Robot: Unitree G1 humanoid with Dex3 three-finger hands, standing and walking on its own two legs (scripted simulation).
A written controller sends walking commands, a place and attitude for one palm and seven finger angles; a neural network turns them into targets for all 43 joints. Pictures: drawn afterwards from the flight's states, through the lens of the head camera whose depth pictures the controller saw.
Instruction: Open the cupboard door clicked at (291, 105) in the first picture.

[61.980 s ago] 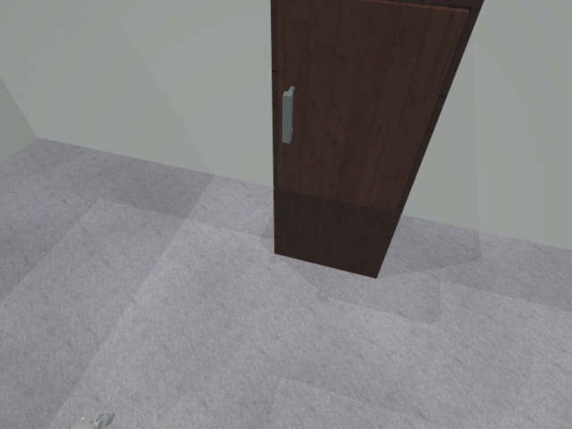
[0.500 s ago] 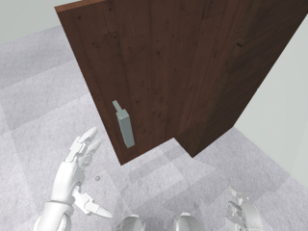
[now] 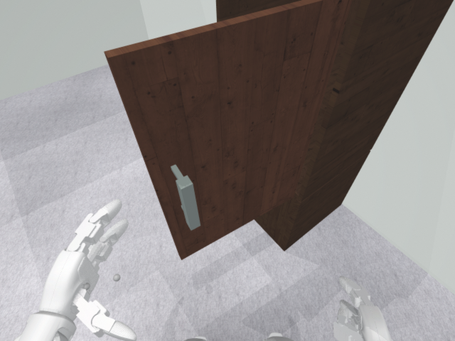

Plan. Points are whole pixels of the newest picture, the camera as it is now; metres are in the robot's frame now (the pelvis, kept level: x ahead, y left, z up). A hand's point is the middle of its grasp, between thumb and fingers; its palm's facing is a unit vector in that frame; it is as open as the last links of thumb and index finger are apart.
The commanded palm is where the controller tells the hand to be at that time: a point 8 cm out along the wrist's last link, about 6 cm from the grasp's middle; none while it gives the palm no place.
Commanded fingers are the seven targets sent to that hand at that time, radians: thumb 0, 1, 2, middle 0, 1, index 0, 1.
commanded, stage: draw the hand back to the body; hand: left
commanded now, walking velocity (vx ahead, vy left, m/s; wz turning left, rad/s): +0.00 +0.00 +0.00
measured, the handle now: (184, 198) +0.38 +0.11 +0.03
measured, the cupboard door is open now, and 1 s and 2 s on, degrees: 84 84 84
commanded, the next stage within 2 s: step back with the hand held close in 1.26 s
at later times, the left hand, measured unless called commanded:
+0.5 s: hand (41, 248) +0.21 +0.25 +0.15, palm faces +0.27 -0.89 -0.38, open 13.7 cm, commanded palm +0.18 +0.29 +0.18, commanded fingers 0.00 0.27 0.63 -0.18 -0.30 -0.18 -0.30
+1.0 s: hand out of the picture +0.22 +0.28 +0.24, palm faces +0.46 -0.79 -0.41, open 8.0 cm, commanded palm +0.17 +0.32 +0.24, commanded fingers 0.00 0.90 0.90 -0.20 -0.30 -0.20 -0.30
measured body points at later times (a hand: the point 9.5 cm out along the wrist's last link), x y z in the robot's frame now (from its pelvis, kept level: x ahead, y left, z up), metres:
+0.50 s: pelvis +0.02 +0.03 +0.05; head +0.01 +0.01 +0.50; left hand +0.19 +0.29 +0.17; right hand +0.19 -0.19 -0.03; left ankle -0.01 +0.09 -0.67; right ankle +0.03 -0.08 -0.67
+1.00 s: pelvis +0.03 +0.02 +0.07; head +0.01 +0.00 +0.52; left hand +0.19 +0.32 +0.26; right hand +0.22 -0.21 -0.01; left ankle -0.01 +0.09 -0.67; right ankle +0.03 -0.08 -0.67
